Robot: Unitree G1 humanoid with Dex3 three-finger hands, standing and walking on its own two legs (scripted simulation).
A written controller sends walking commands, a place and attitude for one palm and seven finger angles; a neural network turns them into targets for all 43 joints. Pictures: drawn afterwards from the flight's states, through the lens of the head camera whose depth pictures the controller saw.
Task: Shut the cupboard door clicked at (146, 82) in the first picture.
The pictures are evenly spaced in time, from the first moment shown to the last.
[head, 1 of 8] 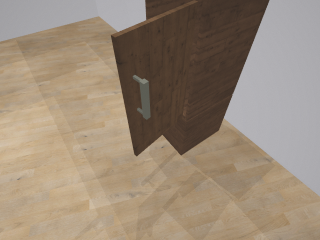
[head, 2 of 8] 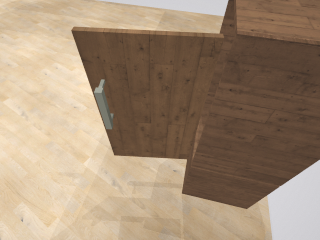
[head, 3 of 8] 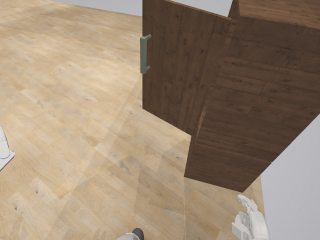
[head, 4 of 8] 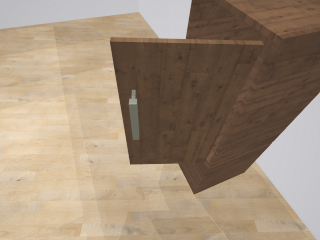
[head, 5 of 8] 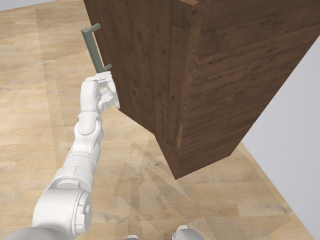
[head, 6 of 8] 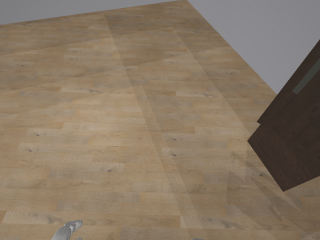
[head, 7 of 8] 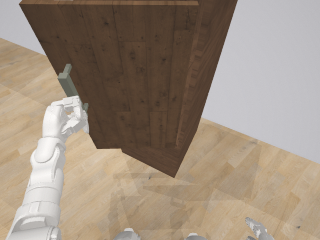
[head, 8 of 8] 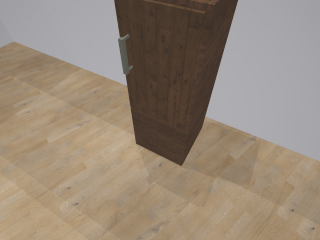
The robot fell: no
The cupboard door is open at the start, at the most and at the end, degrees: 100 100 0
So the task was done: yes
